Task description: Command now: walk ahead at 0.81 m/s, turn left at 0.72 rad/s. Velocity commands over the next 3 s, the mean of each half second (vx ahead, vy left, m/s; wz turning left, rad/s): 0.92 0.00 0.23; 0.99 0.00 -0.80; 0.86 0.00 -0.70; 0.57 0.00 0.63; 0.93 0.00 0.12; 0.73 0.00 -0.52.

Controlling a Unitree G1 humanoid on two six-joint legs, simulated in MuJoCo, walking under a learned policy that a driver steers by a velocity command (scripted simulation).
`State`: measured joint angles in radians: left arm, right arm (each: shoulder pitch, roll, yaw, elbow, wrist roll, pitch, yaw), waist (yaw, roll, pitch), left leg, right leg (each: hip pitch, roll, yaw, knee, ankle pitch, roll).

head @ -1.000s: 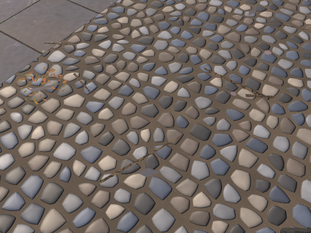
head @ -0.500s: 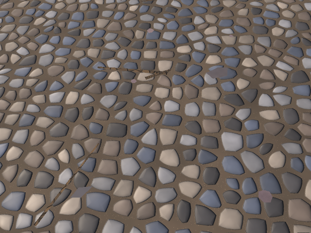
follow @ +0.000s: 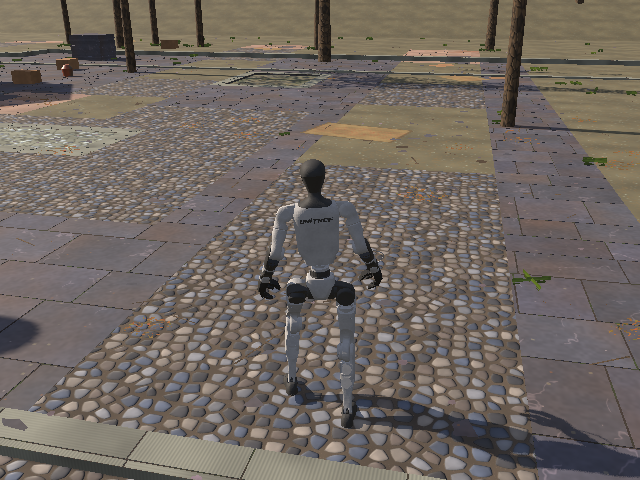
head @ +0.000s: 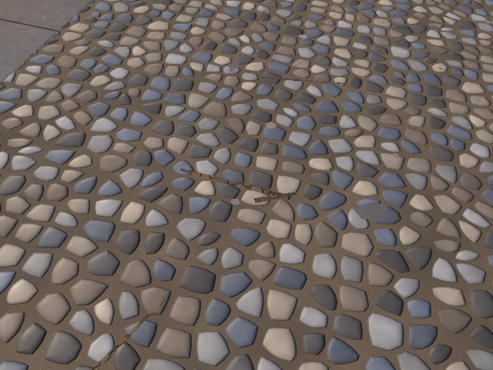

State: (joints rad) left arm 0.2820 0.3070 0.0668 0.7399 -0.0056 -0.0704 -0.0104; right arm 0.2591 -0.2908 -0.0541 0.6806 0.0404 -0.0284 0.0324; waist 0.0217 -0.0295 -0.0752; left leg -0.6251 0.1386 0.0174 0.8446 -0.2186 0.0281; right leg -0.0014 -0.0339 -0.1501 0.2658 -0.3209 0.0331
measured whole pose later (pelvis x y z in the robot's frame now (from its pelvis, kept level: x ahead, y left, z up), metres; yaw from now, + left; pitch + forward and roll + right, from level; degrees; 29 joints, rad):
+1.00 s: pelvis +0.83 +0.27 -0.03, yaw -20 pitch +2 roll +2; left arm 0.41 0.29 0.08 0.75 -0.05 -0.04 0.01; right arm 0.03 -0.25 -0.01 0.52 0.02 -0.15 -0.01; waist 0.08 -0.03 0.01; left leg -0.51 -0.02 -0.11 0.62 -0.16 -0.07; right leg -0.16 0.12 0.30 0.96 -0.55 -0.08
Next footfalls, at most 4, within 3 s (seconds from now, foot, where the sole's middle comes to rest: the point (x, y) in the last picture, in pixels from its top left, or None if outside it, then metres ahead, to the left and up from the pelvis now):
0.10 left None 0.17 0.18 -0.77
0.56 right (182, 326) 0.66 0.18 -0.77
0.96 left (136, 218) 1.03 0.38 -0.77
1.42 right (267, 177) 1.26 -0.06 -0.77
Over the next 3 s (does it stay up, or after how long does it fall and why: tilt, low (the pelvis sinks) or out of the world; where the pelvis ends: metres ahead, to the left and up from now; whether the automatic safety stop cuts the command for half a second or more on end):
stays up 2.31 -0.18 -0.02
